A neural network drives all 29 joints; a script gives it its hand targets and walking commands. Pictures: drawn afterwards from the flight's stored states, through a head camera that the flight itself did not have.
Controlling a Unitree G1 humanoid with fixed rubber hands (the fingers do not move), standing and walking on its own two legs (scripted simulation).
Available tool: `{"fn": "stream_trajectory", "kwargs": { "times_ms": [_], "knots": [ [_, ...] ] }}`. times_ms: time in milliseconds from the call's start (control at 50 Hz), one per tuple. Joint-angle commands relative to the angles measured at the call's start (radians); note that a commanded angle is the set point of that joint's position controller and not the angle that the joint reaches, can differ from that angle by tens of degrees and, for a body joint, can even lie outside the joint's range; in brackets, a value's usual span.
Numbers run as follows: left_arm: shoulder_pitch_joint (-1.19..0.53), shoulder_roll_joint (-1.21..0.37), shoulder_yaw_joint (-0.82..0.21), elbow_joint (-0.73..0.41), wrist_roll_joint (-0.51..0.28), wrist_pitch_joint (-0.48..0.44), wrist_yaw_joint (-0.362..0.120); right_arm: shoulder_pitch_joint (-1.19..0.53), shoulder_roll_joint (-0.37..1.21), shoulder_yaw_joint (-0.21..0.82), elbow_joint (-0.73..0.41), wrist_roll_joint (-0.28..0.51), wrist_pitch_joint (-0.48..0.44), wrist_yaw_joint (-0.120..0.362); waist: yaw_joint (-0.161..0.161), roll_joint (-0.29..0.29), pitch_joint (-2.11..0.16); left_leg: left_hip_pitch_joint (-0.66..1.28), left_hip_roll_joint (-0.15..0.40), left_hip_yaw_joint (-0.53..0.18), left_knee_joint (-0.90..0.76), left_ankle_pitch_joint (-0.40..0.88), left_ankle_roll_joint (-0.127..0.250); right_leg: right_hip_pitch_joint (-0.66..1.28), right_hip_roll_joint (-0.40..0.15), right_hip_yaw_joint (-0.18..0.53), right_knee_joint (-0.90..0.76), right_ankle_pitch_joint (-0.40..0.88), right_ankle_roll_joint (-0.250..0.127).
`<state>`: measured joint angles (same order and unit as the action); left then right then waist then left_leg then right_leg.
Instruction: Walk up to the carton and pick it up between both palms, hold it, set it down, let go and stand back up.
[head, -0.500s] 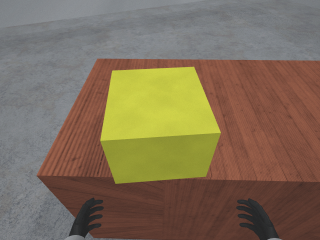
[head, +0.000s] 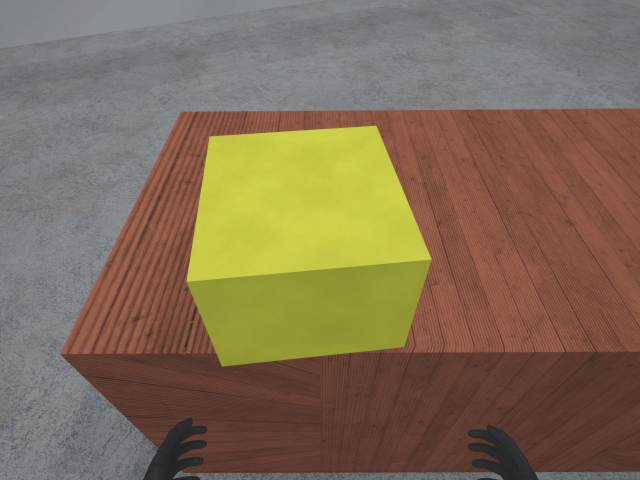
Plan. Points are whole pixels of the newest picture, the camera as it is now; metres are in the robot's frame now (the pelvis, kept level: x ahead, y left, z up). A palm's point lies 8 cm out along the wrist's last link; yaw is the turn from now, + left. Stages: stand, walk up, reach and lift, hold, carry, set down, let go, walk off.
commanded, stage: let go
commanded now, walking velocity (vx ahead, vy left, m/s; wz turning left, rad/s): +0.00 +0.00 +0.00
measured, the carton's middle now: (303, 238) +0.47 +0.06 +0.04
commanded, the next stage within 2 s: stand in 0.56 s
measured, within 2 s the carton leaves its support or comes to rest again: neither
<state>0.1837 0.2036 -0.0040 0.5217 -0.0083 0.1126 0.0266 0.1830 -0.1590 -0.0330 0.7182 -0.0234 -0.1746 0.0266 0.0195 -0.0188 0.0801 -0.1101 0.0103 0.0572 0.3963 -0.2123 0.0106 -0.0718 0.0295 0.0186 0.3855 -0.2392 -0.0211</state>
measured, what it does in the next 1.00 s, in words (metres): stands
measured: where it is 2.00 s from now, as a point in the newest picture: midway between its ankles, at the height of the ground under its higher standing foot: outside the picture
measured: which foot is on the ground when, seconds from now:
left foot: down 0.00-1.00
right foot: down 0.00-1.00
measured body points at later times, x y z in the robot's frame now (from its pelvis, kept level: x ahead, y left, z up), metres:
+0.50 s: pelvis +0.00 +0.00 +0.00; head +0.01 +0.01 +0.45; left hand +0.17 +0.22 -0.09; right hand +0.17 -0.23 -0.09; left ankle +0.01 +0.11 -0.74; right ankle -0.01 -0.11 -0.74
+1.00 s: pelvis +0.00 +0.01 -0.01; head -0.03 +0.01 +0.44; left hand +0.08 +0.27 -0.12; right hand +0.08 -0.25 -0.13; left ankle +0.01 +0.11 -0.74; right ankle -0.01 -0.11 -0.74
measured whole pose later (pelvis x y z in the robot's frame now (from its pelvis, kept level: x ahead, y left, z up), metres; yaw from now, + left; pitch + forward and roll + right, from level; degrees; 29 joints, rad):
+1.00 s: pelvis +0.00 +0.01 -0.01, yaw +1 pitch -4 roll -1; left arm 0.33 0.23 0.03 0.75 0.01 -0.03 0.00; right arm 0.33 -0.25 -0.03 0.78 -0.01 -0.03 -0.01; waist 0.01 0.01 0.01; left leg -0.18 0.00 0.05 0.49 -0.25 0.03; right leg -0.13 0.02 0.01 0.46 -0.27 0.00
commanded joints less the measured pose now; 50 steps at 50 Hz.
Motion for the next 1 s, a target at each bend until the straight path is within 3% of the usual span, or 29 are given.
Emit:
{"fn": "stream_trajectory", "kwargs": {
  "times_ms": [0,540,560,580,620,660,980],
  "knots": [
    [-0.067,0.104,0.036,-0.117,0.009,-0.026,0.002,-0.062,-0.118,-0.032,-0.104,0.000,-0.038,-0.006,-0.003,0.027,-0.097,0.157,-0.001,0.010,-0.031,0.228,-0.042,-0.137,-0.017,-0.021,-0.100,0.176,0.003],
    [-0.081,0.101,0.035,-0.121,0.012,-0.027,-0.006,-0.047,-0.131,-0.031,-0.112,0.006,-0.046,-0.005,-0.007,0.011,-0.100,0.135,-0.007,0.010,-0.012,0.208,-0.039,-0.151,-0.029,-0.009,-0.080,0.224,0.013],
    [0.058,0.151,0.079,0.003,0.037,-0.095,-0.004,0.034,-0.210,-0.045,-0.045,0.011,0.037,-0.038,0.022,0.083,-0.188,0.004,0.098,-0.089,0.052,0.368,0.007,-0.078,-0.103,0.073,0.002,0.272,0.006],
    [0.098,0.162,0.078,0.019,0.029,-0.117,-0.009,0.052,-0.214,-0.044,-0.060,0.015,0.071,-0.046,0.007,0.071,-0.188,-0.005,0.109,-0.099,0.049,0.320,0.019,-0.053,-0.121,0.087,-0.002,0.260,0.004],
    [0.060,0.154,0.078,0.028,0.028,-0.149,-0.019,0.044,-0.196,-0.039,-0.070,0.016,0.092,-0.046,-0.006,0.037,-0.214,0.020,0.117,-0.112,0.057,0.341,0.026,-0.056,-0.129,0.097,0.010,0.316,-0.002],
    [0.046,0.141,0.073,0.039,0.025,-0.159,-0.022,0.053,-0.191,-0.037,-0.064,0.014,0.103,-0.044,-0.014,0.005,-0.146,-0.010,0.114,-0.115,0.041,0.270,0.020,-0.104,-0.124,0.095,-0.010,0.262,0.001],
    [0.137,0.175,0.062,0.154,0.022,-0.162,-0.016,0.155,-0.225,-0.029,-0.020,0.015,0.121,-0.040,-0.019,0.010,-0.036,-0.074,0.105,-0.136,-0.012,0.140,0.020,-0.122,-0.122,0.106,-0.026,0.139,0.007]
  ]
}}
